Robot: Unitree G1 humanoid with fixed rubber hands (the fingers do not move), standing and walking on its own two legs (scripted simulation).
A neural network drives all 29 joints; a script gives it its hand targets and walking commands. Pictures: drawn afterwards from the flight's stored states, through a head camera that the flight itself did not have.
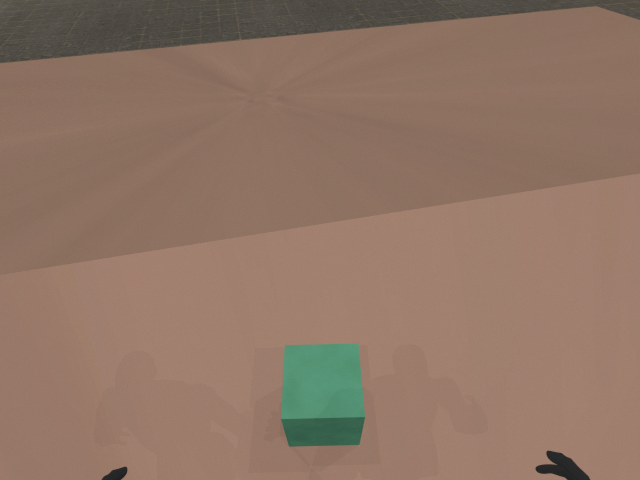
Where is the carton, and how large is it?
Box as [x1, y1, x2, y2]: [281, 343, 364, 446]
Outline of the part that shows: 357,343 285,345 281,420 289,446 359,444 364,419 364,411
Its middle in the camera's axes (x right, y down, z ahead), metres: +0.00 +0.45 +1.12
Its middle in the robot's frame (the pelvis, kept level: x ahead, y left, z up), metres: +0.47 +0.02 -0.65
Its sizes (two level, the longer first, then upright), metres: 0.210 0.200 0.250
